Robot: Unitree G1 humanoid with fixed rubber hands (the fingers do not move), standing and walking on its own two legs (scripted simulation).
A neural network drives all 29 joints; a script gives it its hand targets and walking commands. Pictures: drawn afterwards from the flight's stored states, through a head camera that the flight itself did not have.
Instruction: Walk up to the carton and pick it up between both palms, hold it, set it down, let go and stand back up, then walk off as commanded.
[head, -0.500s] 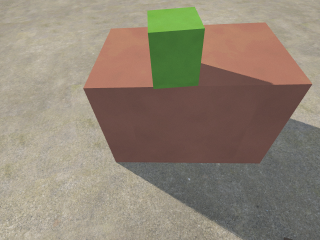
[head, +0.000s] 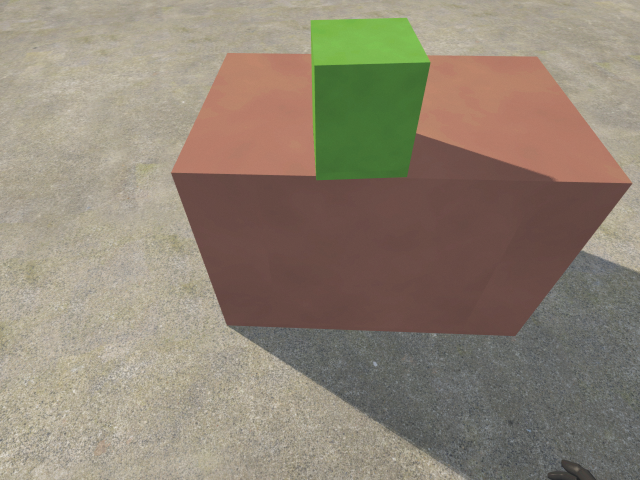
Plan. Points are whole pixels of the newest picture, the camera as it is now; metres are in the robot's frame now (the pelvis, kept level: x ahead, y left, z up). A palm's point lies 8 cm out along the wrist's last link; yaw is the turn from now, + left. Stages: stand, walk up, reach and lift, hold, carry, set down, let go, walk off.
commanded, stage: walk off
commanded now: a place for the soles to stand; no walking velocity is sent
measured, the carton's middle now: (360, 101) +0.85 -0.06 +0.05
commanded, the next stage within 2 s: stand in 0.14 s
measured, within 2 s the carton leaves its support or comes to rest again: neither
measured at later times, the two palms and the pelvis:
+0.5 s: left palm out of the picture +0.10 +0.26 -0.08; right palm out of the picture +0.11 -0.35 -0.08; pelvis +0.00 -0.04 +0.01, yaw -1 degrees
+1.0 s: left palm out of the picture +0.10 +0.26 -0.08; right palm out of the picture +0.10 -0.34 -0.08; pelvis +0.00 -0.03 +0.02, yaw -1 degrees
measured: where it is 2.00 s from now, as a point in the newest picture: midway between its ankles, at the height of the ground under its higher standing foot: outside the picture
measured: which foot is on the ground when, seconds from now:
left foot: down 0.00-1.00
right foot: up 0.00-0.20, down 0.22-1.00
